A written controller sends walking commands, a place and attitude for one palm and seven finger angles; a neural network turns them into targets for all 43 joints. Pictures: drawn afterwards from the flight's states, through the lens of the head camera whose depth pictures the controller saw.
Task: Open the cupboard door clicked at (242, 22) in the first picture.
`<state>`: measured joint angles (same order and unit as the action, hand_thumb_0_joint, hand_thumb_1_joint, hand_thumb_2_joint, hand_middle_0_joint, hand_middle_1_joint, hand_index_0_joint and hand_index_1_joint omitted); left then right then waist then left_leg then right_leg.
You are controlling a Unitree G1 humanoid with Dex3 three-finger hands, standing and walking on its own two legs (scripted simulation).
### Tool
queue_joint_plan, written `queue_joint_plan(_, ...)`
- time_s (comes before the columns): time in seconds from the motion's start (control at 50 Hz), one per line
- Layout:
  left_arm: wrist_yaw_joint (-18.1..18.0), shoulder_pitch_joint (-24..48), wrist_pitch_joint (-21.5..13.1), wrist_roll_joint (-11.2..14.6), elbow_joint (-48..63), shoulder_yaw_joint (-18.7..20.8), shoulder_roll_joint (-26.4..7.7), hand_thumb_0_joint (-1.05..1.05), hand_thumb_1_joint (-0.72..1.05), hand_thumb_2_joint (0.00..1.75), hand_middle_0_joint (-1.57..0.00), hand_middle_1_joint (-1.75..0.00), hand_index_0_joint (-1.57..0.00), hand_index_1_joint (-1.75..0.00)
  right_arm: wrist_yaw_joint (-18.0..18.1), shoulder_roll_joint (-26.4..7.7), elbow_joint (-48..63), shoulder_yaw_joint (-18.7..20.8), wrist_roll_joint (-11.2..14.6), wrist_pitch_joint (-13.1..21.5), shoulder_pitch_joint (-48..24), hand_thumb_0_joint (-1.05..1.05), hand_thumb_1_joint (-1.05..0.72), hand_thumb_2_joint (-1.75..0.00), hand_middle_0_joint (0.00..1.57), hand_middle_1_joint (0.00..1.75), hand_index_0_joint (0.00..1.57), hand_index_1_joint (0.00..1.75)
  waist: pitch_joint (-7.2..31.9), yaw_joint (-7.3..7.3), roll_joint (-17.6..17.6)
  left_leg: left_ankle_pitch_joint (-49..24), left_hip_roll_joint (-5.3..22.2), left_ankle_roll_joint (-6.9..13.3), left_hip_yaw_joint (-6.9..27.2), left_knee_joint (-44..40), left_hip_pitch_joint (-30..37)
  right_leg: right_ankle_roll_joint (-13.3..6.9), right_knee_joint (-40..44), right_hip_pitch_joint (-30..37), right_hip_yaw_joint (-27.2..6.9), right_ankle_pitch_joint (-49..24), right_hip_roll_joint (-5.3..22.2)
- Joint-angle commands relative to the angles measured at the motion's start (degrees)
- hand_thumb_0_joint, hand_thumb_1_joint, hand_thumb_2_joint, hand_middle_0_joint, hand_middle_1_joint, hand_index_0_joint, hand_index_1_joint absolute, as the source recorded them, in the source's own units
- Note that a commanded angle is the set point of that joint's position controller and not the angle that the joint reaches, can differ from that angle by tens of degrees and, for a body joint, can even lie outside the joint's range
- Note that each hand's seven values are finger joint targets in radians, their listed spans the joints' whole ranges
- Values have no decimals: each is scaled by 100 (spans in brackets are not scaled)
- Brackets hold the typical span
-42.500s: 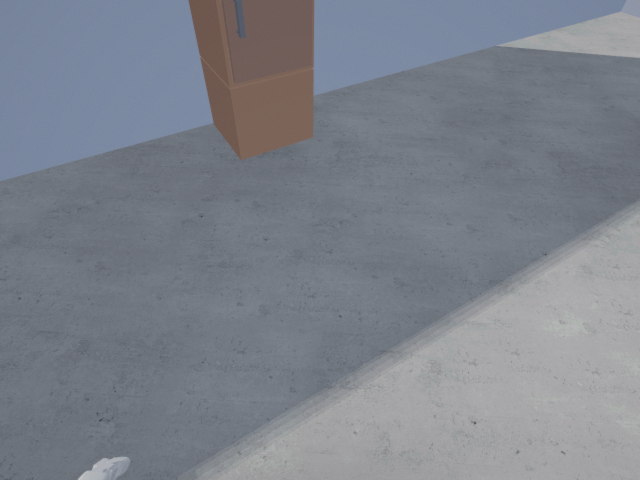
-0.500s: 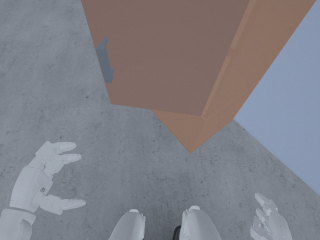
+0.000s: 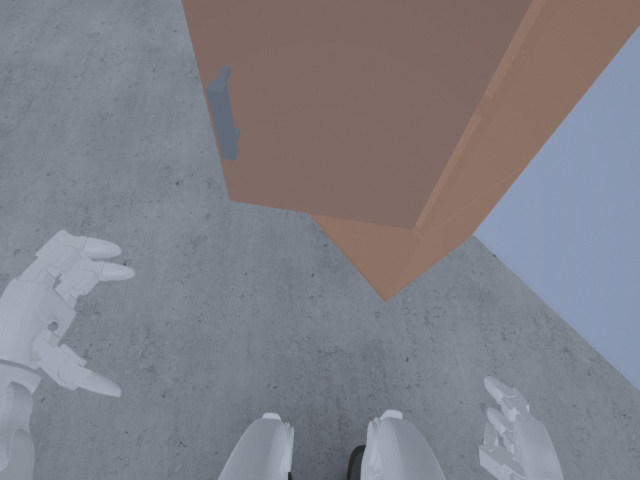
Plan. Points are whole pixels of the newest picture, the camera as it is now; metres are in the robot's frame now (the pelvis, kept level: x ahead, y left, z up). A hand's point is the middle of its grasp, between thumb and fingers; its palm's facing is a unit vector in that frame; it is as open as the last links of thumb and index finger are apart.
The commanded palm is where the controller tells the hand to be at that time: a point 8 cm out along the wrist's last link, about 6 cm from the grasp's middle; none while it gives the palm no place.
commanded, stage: raise the hand with hooked fingers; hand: left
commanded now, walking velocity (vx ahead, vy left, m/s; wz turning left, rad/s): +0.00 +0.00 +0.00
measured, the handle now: (227, 114) +0.60 +0.19 +0.03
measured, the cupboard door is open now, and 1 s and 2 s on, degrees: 44 44 44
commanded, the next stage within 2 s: move the hooked fingers beside the handle in 0.54 s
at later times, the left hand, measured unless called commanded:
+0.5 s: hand (108, 315) +0.28 +0.26 +0.04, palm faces -0.09 -0.99 -0.07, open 14.0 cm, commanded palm +0.26 +0.31 +0.04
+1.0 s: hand (118, 264) +0.34 +0.27 +0.04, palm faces -0.07 -1.00 -0.04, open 14.0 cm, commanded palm +0.32 +0.31 +0.04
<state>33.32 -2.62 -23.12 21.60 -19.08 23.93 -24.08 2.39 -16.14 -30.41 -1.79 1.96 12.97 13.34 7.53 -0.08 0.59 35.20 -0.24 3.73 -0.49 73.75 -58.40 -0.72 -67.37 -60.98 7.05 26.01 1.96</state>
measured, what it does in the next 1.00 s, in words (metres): stands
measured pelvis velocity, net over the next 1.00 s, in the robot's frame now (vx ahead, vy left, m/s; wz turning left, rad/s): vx -0.01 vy -0.02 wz -0.01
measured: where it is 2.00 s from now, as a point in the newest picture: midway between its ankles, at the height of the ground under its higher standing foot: outside the picture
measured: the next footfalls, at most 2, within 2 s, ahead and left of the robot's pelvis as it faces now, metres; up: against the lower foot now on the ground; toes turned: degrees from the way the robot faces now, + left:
none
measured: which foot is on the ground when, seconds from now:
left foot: down 0.00-1.00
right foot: down 0.00-1.00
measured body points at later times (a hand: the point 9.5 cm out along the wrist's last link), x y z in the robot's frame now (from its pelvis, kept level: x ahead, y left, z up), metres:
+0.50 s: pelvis +0.00 -0.01 +0.00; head +0.11 +0.01 +0.44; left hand +0.28 +0.31 +0.04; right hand +0.17 -0.27 -0.08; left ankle +0.00 +0.07 -0.63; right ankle +0.06 -0.12 -0.63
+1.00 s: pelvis -0.01 -0.02 -0.01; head +0.12 +0.01 +0.42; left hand +0.33 +0.32 +0.04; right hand +0.15 -0.28 -0.09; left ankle +0.00 +0.07 -0.63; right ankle +0.06 -0.12 -0.63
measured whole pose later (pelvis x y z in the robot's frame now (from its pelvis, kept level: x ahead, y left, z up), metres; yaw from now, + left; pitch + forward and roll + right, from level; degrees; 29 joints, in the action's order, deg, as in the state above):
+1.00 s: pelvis -0.01 -0.02 -0.01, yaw -1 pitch +22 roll -3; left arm 36.7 13.1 -20.3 20.6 -34.2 28.4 -29.6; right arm 3.5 -17.4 -30.8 -2.1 2.6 10.1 13.7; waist 7.7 -2.6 0.3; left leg 35.2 1.0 2.6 -0.4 75.4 -62.2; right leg -2.1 -69.3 -65.3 7.1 25.9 0.8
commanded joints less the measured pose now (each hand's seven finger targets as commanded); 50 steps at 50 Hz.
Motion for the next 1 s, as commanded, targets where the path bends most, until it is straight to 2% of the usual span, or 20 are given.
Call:
queue_joint_plan(0.0,183,782,-138,191,644,760,-1512,0,-50,30,-30,-120,-30,-120,74,-1070,692,468,46,236,169,0,-90,-90,20,30,20,30,1996,-2,770,-2987,89,-584,622,-1363,1296,-147,487,1138,-217,-812,-266)
queue_joint_plan(0.08,347,535,100,296,635,670,-1404,0,-50,30,-30,-120,-30,-120,43,-1074,845,498,73,228,206,0,-90,-90,20,30,20,30,2139,19,585,-3192,68,-524,573,-1362,1285,-132,581,1364,-242,-1019,-270)
queue_joint_plan(0.12,334,469,58,332,799,715,-1433,0,-50,30,-30,-120,-30,-120,11,-1066,831,523,72,234,250,0,-90,-90,20,30,20,30,2296,32,462,-3207,73,-492,548,-1329,1289,-94,626,1502,-280,-1143,-257)
queue_joint_plan(0.18,169,632,-128,343,920,819,-1531,0,-50,30,-30,-120,-30,-120,-6,-1054,818,517,40,248,236,0,-90,-90,20,30,20,30,2076,-14,417,-2916,55,-485,529,-1274,1074,-134,573,1392,-266,-937,-301)
queue_joint_plan(0.24,50,673,-264,294,759,816,-1472,0,-50,30,-30,-120,-30,-120,-1,-1048,786,507,37,213,222,0,-90,-90,20,30,20,30,1830,-50,420,-2329,39,-452,495,-1341,914,-123,630,1254,-299,-572,-272)
queue_joint_plan(0.28,48,816,-308,307,726,833,-1519,0,-50,30,-30,-120,-30,-120,21,-1044,808,491,32,212,214,0,-90,-90,20,30,20,30,1801,-70,430,-2169,16,-428,470,-1313,765,-154,617,1315,-327,-497,-284)
queue_joint_plan(0.34,132,767,-273,222,760,675,-1463,0,-50,30,-30,-120,-30,-120,45,-1043,812,487,66,191,216,0,-90,-90,20,30,20,30,1881,-68,666,-2122,17,-389,433,-1372,921,-131,706,1351,-401,-521,-240)
queue_joint_plan(0.4,189,779,-220,197,958,720,-1616,0,-50,30,-30,-120,-30,-120,36,-1039,816,470,50,185,240,0,-90,-90,20,30,20,30,2144,-30,756,-2461,40,-405,461,-1367,1118,-141,695,1489,-391,-724,-256)
queue_joint_plan(0.46,137,613,-212,239,918,752,-1549,0,-50,30,-30,-120,-30,-120,50,-1005,833,470,66,185,196,0,-90,-90,20,30,20,30,1955,-51,514,-2245,24,-342,431,-1348,944,-109,759,1552,-411,-684,-246)
queue_joint_plan(0.5,122,678,-237,281,843,861,-1619,0,-50,30,-30,-120,-30,-120,56,-991,821,441,45,170,191,0,-90,-90,20,30,20,30,1956,-30,532,-2209,26,-349,407,-1322,855,-126,717,1575,-411,-664,-267)
queue_joint_plan(0.58,104,785,-222,331,612,726,-1423,0,-50,30,-30,-120,-30,-120,88,-981,857,419,51,175,155,0,-90,-90,20,30,20,30,1681,-103,416,-1857,-8,-300,359,-1250,557,-129,753,1491,-468,-427,-265)
queue_joint_plan(0.62,160,747,-182,299,506,665,-1360,0,-50,30,-30,-120,-30,-120,92,-992,837,432,74,165,173,0,-90,-90,20,30,20,30,1750,-121,279,-1814,-8,-274,341,-1230,526,-94,787,1555,-507,-465,-233)
queue_joint_plan(0.68,211,1620,-210,221,539,539,-1493,0,-50,30,-30,-120,-30,-120,158,-1032,739,408,59,176,219,0,-90,-90,20,30,20,30,1788,-265,418,-1773,12,-242,346,-1073,462,-110,690,1395,-555,-460,-247)
queue_joint_plan(0.7,220,1739,-217,174,467,656,-1654,0,-50,30,-30,-120,-30,-120,173,-1050,681,414,62,161,254,0,-90,-90,20,30,20,30,1880,-233,473,-1829,30,-267,377,-1115,574,-114,679,1380,-544,-500,-246)
queue_joint_plan(0.76,218,2113,-262,135,340,619,-1692,0,-50,30,-30,-120,-30,-120,222,-1048,625,405,60,172,261,0,-90,-90,20,30,20,30,1956,-249,503,-1764,16,-241,359,-1081,541,-100,696,1386,-587,-448,-217)
queue_joint_plan(0.82,257,2442,-239,105,-29,1009,-2183,0,-50,30,-30,-120,-30,-120,246,-1074,541,387,50,110,309,0,-90,-90,20,30,20,30,2180,-188,498,-1923,30,-244,332,-981,436,-107,634,1544,-654,-619,-205)
queue_joint_plan(0.86,286,2366,-160,99,-285,991,-2137,0,-50,30,-30,-120,-30,-120,223,-1048,563,365,60,69,292,0,-90,-90,20,30,20,30,2197,-137,538,-1986,16,-235,287,-980,335,-101,652,1674,-706,-720,-186)
queue_joint_plan(0.9,351,2313,-81,95,-436,1113,-2274,0,-50,30,-30,-120,-30,-120,192,-1059,602,357,57,8,344,0,-90,-90,20,30,20,30,2421,-64,532,-2277,29,-247,271,-1003,434,-117,594,1817,-669,-1029,-208)
queue_joint_plan(0.94,364,2438,2,86,-540,1118,-2313,0,-50,30,-30,-120,-30,-120,163,-1068,604,363,59,-42,373,0,-90,-90,20,30,20,30,2465,-92,556,-2321,44,-237,252,-977,393,-85,596,1821,-698,-1124,-192)
queue_joint_plan(0.98,388,2765,24,78,-650,957,-2225,0,-50,30,-30,-120,-30,-120,146,-1088,595,348,70,-69,428,0,-90,-90,20,30,20,30,2328,-202,593,-2355,61,-243,297,-993,415,-111,570,1637,-624,-1095,-234)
